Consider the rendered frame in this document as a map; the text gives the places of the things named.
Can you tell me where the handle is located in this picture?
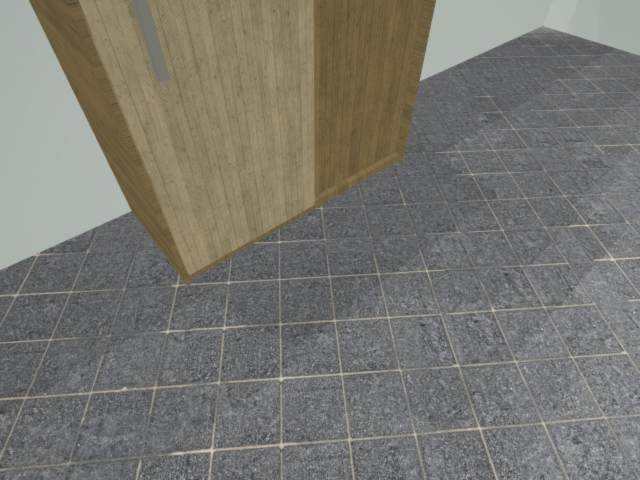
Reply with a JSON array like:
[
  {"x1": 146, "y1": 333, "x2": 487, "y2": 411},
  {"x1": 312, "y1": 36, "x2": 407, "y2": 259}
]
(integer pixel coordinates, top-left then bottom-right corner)
[{"x1": 132, "y1": 0, "x2": 171, "y2": 82}]

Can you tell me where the wardrobe door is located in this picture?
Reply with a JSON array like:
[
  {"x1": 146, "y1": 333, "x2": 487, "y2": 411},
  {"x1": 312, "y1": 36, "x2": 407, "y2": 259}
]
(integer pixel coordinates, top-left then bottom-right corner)
[
  {"x1": 76, "y1": 0, "x2": 315, "y2": 275},
  {"x1": 314, "y1": 0, "x2": 423, "y2": 196}
]

